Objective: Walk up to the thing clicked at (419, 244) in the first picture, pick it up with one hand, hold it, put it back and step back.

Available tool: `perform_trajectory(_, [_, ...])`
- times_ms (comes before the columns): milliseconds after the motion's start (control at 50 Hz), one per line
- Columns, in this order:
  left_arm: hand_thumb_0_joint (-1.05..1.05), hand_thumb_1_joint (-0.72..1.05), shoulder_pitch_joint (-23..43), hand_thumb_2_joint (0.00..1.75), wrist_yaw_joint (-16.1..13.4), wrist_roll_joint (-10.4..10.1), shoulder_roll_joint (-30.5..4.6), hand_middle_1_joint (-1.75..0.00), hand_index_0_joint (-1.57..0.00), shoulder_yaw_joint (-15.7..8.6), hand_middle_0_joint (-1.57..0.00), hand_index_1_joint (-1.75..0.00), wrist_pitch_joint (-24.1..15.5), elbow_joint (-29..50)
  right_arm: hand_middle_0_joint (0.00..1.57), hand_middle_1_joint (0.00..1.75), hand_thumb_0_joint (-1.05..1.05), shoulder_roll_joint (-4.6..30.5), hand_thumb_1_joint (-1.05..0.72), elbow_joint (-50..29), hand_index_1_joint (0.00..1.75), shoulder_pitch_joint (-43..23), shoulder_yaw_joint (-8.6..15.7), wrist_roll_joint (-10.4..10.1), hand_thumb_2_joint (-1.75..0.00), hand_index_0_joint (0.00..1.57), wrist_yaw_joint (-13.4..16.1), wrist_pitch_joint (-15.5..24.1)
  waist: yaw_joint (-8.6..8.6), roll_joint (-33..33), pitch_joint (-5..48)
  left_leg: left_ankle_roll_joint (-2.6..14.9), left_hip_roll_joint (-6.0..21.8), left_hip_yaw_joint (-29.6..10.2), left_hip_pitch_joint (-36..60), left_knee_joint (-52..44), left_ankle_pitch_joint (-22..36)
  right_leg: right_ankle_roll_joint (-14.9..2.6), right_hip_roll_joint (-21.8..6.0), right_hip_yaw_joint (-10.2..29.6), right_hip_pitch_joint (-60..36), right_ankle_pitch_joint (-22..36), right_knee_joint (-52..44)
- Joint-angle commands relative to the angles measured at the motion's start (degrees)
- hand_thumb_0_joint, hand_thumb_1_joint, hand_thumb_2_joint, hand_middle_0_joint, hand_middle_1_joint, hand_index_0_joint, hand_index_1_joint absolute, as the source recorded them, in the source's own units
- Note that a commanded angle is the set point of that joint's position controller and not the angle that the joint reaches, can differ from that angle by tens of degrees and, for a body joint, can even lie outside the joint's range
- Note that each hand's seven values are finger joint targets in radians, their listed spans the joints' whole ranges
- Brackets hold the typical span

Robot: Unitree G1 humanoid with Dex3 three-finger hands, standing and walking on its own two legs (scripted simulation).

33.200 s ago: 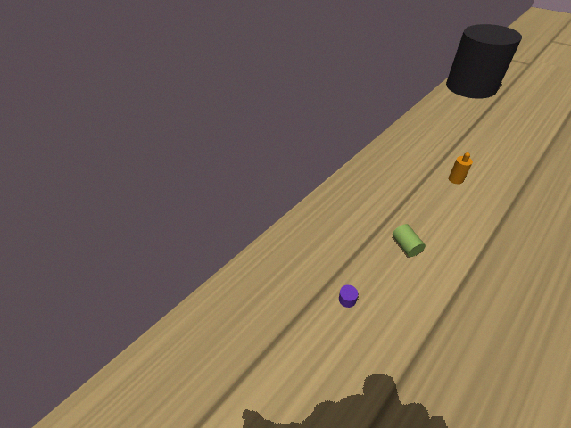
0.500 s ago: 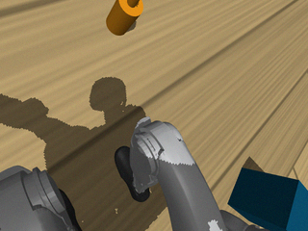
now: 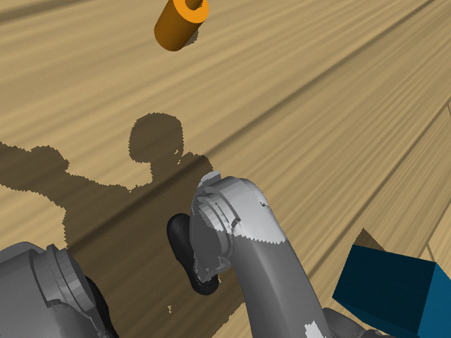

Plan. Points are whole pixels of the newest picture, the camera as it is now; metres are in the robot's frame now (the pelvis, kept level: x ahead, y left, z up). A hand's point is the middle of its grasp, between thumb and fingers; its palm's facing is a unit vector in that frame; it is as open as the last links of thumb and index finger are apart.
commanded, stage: close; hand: left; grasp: from above
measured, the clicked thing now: out of the picture +0.42 +0.43 -0.28
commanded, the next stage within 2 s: none
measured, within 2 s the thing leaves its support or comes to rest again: neither
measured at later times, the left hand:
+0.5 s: hand out of the picture +0.41 +0.40 -0.26, palm faces +0.08 -0.41 -0.91, open 11.8 cm
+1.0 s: hand out of the picture +0.40 +0.40 -0.26, palm faces +0.10 -0.43 -0.90, open 11.7 cm
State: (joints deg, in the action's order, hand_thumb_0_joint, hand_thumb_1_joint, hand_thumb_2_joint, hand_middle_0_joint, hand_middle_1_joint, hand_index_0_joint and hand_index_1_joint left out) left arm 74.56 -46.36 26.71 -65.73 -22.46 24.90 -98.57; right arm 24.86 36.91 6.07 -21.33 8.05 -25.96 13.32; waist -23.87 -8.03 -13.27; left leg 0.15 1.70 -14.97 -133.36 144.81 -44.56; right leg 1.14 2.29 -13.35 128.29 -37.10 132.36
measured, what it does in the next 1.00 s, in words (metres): stands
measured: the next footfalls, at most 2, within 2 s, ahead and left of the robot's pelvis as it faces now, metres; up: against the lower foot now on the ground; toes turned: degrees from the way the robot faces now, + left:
none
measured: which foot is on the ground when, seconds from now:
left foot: down 0.00-1.00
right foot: down 0.00-1.00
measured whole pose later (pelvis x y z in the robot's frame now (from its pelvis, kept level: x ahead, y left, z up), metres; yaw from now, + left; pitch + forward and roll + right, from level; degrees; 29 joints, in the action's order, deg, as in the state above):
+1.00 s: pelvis +0.00 +0.00 +0.00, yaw +0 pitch +30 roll -17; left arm 74.1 -46.9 27.7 -65.6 -23.9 24.6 -98.8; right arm 24.4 36.9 4.7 -21.8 8.6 -25.9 13.3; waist -24.1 -8.8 -13.7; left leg 0.3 1.4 -15.4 -132.8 144.6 -44.2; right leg 1.4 2.2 -13.7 127.1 -36.9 131.7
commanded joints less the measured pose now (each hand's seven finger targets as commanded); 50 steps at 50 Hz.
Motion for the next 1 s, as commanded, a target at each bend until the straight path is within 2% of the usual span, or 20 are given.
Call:
perform_trajectory(0, [0.00, -0.24, 10.5, 0.89, -1.6, 1.1, -10.1, -0.89, -0.29, 0.4, -0.32, -0.92, 0.0, 5.2, 0.20, 0.30, 0.00, 19.6, -0.93, 3.0, 0.30, 12.7, 4.8, 0.1, -0.91, 0.20, -0.1, -0.2, -3.74, 31.2, 37.9, -0.10, 2.0, 2.0, 27.5, -15.7, 16.7, -1.21, 2.6, -2.4, -24.3, 18.3, -10.0])
perform_trajectory(40, [0.00, -0.21, 10.2, 0.91, -1.5, 1.5, -9.6, -0.90, -0.31, 1.2, -0.34, -0.93, 0.1, 5.8, 0.20, 0.30, 0.00, 19.5, -0.92, 2.9, 0.30, 12.8, 4.6, 0.2, -0.91, 0.20, -0.2, -0.3, -3.84, 32.2, 38.2, -0.30, 2.0, 2.2, 28.7, -15.5, 18.4, -1.26, 2.5, -2.3, -24.2, 19.5, -9.7])
perform_trajectory(100, [0.00, -0.22, 10.6, 0.87, -2.0, 1.9, -10.7, -0.88, -0.30, 0.7, -0.32, -0.91, 0.0, 6.3, 0.20, 0.30, 0.00, 19.6, -0.92, 3.2, 0.30, 12.5, 4.5, 0.5, -0.91, 0.20, -0.1, -0.3, -3.53, 32.6, 39.0, -0.11, 2.1, 2.6, 28.3, -14.9, 19.5, -1.17, 2.6, -2.1, -25.8, 20.9, -9.7])
perform_trajectory(120, [0.00, -0.23, 10.8, 0.86, -2.6, 2.7, -11.8, -0.86, -0.30, -0.1, -0.32, -0.90, -0.2, 5.8, 0.20, 0.30, 0.00, 19.8, -0.92, 3.6, 0.30, 12.6, 4.6, 0.5, -0.91, 0.20, -0.2, -0.5, -3.46, 32.9, 39.4, -0.19, 2.2, 2.3, 28.9, -15.3, 19.7, -1.24, 2.5, -2.4, -25.8, 20.8, -9.9])
perform_trajectory(200, [0.00, -0.20, 10.5, 0.86, -2.7, 1.7, -10.9, -0.86, -0.31, -0.3, -0.34, -0.89, -0.4, 4.8, 0.20, 0.30, 0.00, 19.7, -0.92, 3.5, 0.30, 12.0, 4.5, 1.0, -0.91, 0.20, -0.1, -0.5, -4.30, 32.6, 37.3, -0.33, 2.2, 1.7, 28.7, -16.1, 17.4, -1.40, 2.3, -2.7, -24.6, 18.9, -9.4])
perform_trajectory(280, [0.00, -0.20, 10.8, 0.86, -2.5, 2.4, -11.2, -0.87, -0.31, 0.4, -0.33, -0.90, -0.3, 4.8, 0.20, 0.30, 0.00, 19.9, -0.92, 3.5, 0.30, 11.1, 4.6, 0.9, -0.91, 0.20, -0.1, -0.3, -4.54, 32.4, 36.1, -0.12, 2.0, 1.6, 28.2, -16.1, 14.9, -1.31, 1.9, -2.7, -23.2, 17.1, -9.8])
perform_trajectory(360, [0.00, -0.17, 10.4, 0.86, -2.9, 2.6, -11.4, -0.86, -0.33, 0.4, -0.36, -0.89, -0.4, 5.3, 0.20, 0.30, 0.00, 19.8, -0.92, 2.5, 0.30, 11.0, 4.4, 0.8, -0.91, 0.20, -0.3, -0.6, -4.48, 32.0, 37.0, -0.18, 2.2, 1.3, 29.0, -15.9, 16.7, -1.28, 2.0, -2.8, -24.1, 18.5, -9.9])
perform_trajectory(440, [0.00, -0.15, 9.8, 0.91, -3.2, 1.8, -10.7, -0.89, -0.35, 0.3, -0.37, -0.92, -0.4, 5.0, 0.20, 0.30, 0.00, 20.3, -0.92, 2.3, 0.30, 12.0, 4.3, 0.7, -0.91, 0.20, -0.6, -0.6, -4.71, 32.4, 38.0, -0.35, 2.2, 1.6, 29.9, -15.4, 19.7, -1.20, 2.2, -2.8, -25.3, 20.7, -9.6])
perform_trajectory(460, [0.00, -0.15, 10.1, 0.90, -3.3, 1.0, -10.7, -0.88, -0.35, 0.0, -0.37, -0.91, -0.5, 5.0, 0.20, 0.30, 0.00, 20.2, -0.92, 2.5, 0.30, 11.5, 4.2, 0.9, -0.91, 0.20, -0.6, -0.5, -4.60, 32.2, 38.0, -0.29, 2.1, 1.7, 29.6, -15.3, 19.1, -1.18, 2.2, -2.7, -25.2, 20.5, -9.6])
perform_trajectory(520, [0.00, -0.14, 9.7, 0.88, -3.4, 0.5, -11.7, -0.86, -0.36, -0.7, -0.39, -0.89, -0.8, 4.8, 0.20, 0.30, 0.00, 20.5, -0.92, 2.3, 0.30, 11.0, 4.2, 0.7, -0.91, 0.20, -0.7, -0.4, -4.35, 32.2, 37.4, -0.09, 2.0, 1.9, 28.4, -15.4, 17.4, -1.05, 2.2, -2.6, -25.5, 19.4, -10.1])
perform_trajectory(620, [0.00, -0.11, 10.2, 0.89, -2.8, 1.1, -11.9, -0.85, -0.38, 0.1, -0.41, -0.89, -0.7, 5.5, 0.20, 0.30, 0.00, 20.5, -0.92, 1.8, 0.30, 11.7, 4.0, 0.6, -0.91, 0.20, -0.6, -0.6, -4.47, 33.0, 37.9, -0.25, 2.1, 2.0, 29.2, -15.5, 18.4, -1.18, 2.2, -2.7, -25.6, 19.7, -9.9])
perform_trajectory(680, [0.00, -0.14, 10.3, 0.88, -2.4, 1.3, -11.6, -0.85, -0.36, 0.1, -0.39, -0.89, -0.4, 5.1, 0.20, 0.30, 0.00, 20.4, -0.92, 2.6, 0.30, 11.2, 4.3, 0.6, -0.91, 0.20, -0.3, -0.4, -4.43, 32.3, 37.7, -0.03, 1.9, 2.2, 27.8, -15.4, 16.4, -1.07, 2.4, -2.5, -25.1, 18.5, -10.4])
perform_trajectory(720, [0.00, -0.09, 10.6, 0.88, -2.5, 1.6, -11.8, -0.83, -0.39, 0.3, -0.43, -0.87, -0.3, 5.2, 0.20, 0.30, 0.00, 20.4, -0.92, 2.9, 0.30, 11.1, 4.3, 0.5, -0.91, 0.20, -0.4, -0.4, -3.99, 32.9, 37.7, -0.36, 2.2, 1.7, 28.7, -16.0, 16.9, -1.26, 2.2, -2.8, -24.4, 18.5, -9.9])
perform_trajectory(800, [0.00, -0.08, 9.6, 0.90, -2.5, 2.8, -12.1, -0.85, -0.40, 0.5, -0.44, -0.89, -0.3, 4.4, 0.20, 0.30, 0.00, 19.9, -0.92, 3.0, 0.30, 11.7, 4.3, 0.5, -0.91, 0.20, 0.0, -0.6, -4.05, 32.2, 38.3, 0.09, 1.9, 2.5, 27.8, -15.6, 16.7, -1.22, 2.5, -2.6, -26.0, 18.8, -10.7])
perform_trajectory(840, [0.00, -0.08, 9.8, 0.89, -2.2, 2.8, -11.5, -0.86, -0.39, 1.0, -0.42, -0.89, -0.1, 5.0, 0.20, 0.30, 0.00, 19.5, -0.92, 3.0, 0.30, 11.8, 4.3, 0.5, -0.91, 0.20, -0.2, -0.6, -4.19, 32.6, 37.4, -0.08, 1.9, 2.1, 28.6, -15.9, 16.6, -1.30, 2.2, -2.7, -24.3, 18.1, -10.4])
perform_trajectory(960, [0.00, -0.09, 10.2, 0.88, -2.9, 2.1, -10.9, -0.83, -0.40, 0.1, -0.43, -0.87, -0.2, 4.5, 0.20, 0.30, 0.00, 20.0, -0.92, 3.7, 0.30, 11.6, 4.8, 0.6, -0.91, 0.20, -0.2, -0.4, -4.38, 33.4, 37.1, -0.56, 2.3, 1.0, 29.9, -16.9, 16.3, -1.37, 2.0, -3.1, -23.7, 18.1, -9.7])
perform_trajectory(980, [0.00, -0.08, 10.7, 0.89, -2.8, 2.5, -11.2, -0.85, -0.40, 0.3, -0.43, -0.88, -0.2, 5.0, 0.20, 0.30, 0.00, 19.7, -0.92, 3.2, 0.30, 11.7, 4.8, 0.3, -0.91, 0.20, -0.4, -0.5, -4.31, 33.7, 36.9, -0.57, 2.3, 0.8, 30.2, -16.8, 16.8, -1.28, 1.7, -3.2, -23.0, 18.1, -9.7])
